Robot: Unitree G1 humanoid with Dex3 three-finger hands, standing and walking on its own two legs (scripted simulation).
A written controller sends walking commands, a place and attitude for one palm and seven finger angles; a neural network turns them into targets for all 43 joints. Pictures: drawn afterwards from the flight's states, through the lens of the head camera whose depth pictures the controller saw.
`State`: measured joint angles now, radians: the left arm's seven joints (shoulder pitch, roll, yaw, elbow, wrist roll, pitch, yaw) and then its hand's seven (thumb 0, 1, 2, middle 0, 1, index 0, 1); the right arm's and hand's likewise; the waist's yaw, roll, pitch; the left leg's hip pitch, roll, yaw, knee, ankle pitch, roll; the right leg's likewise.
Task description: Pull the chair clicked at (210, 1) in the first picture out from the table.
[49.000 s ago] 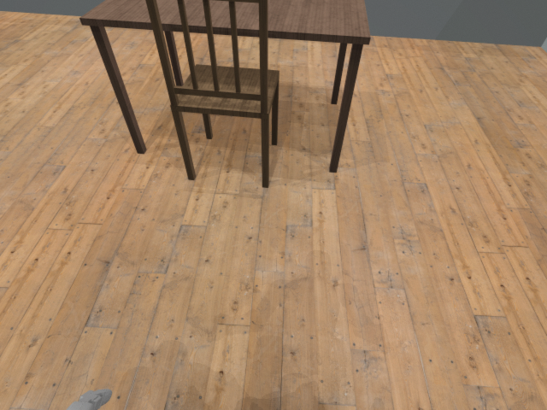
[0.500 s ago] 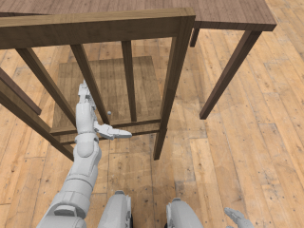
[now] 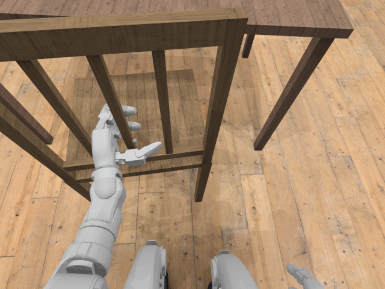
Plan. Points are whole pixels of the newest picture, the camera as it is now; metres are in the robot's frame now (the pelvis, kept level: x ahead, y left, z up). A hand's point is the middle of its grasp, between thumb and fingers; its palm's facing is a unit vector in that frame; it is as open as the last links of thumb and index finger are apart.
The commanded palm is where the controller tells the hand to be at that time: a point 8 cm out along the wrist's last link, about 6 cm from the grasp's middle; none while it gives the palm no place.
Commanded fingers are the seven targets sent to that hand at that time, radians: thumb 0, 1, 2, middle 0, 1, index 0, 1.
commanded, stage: hook a spindle and tug to test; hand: left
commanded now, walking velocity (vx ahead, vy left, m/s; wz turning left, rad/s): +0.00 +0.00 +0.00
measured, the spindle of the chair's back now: (120, 119) +0.44 +0.15 +0.05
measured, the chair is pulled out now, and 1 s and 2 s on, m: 0.15 0.18 0.31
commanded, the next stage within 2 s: step backward, pulling the chair out in 0.86 s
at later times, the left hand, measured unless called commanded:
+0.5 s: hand (135, 146) +0.40 +0.12 +0.03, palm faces +0.14 -0.99 +0.01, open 5.3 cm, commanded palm +0.35 +0.16 +0.02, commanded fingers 0.00 0.90 0.90 -0.50 -1.45 -0.50 -1.45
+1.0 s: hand (135, 154) +0.38 +0.12 +0.03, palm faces +0.12 -0.99 -0.01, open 5.4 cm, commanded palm +0.35 +0.16 +0.03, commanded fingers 0.00 0.90 0.90 -0.50 -1.45 -0.50 -1.45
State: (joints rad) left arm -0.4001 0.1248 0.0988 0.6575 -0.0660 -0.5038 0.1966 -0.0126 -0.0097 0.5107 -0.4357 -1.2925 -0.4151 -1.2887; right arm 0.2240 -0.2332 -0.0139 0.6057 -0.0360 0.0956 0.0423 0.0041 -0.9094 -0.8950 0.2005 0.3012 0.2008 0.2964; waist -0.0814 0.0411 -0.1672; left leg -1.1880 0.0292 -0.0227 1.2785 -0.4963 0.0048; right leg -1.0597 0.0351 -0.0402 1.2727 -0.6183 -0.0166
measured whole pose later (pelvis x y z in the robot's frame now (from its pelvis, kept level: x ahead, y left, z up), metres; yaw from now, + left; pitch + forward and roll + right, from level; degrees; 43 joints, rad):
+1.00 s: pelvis +0.03 +0.00 +0.01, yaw +0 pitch +22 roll -2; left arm -0.14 0.09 0.00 0.39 -0.06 -0.44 0.19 0.02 0.76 0.81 -0.37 -1.40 -0.39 -1.40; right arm 0.18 -0.20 -0.01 0.55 -0.02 0.11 0.05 0.00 -0.91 -0.90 0.20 0.30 0.20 0.30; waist -0.06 0.02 -0.15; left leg -1.08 0.02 -0.01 1.24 -0.53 0.01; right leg -0.95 0.03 -0.02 1.22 -0.64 -0.01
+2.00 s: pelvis -0.05 +0.00 +0.11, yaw +1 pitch +0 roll -2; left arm -0.27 0.12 -0.05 0.88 -0.04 -0.23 0.10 0.05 0.72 0.82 -0.30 -1.14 -0.50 -1.44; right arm 0.20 -0.27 -0.01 0.67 0.03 0.07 -0.10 0.01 -0.91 -0.89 0.20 0.30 0.20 0.30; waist -0.07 0.05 0.11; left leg -0.42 0.02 -0.02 0.53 -0.17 0.01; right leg -0.30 0.02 -0.08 0.50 -0.21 -0.02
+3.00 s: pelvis -0.12 +0.02 +0.11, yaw +6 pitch +3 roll -1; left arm -0.28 0.12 -0.10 0.66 0.01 -0.17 0.09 0.04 0.77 0.80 -0.23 -1.22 -0.45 -1.44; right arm 0.15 -0.16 0.00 0.65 -0.03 0.05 -0.07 0.00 -0.91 -0.89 0.20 0.30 0.20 0.30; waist -0.06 -0.02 0.16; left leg -0.38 0.07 -0.01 0.58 -0.25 -0.03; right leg -0.42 -0.01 -0.04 0.74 -0.41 0.00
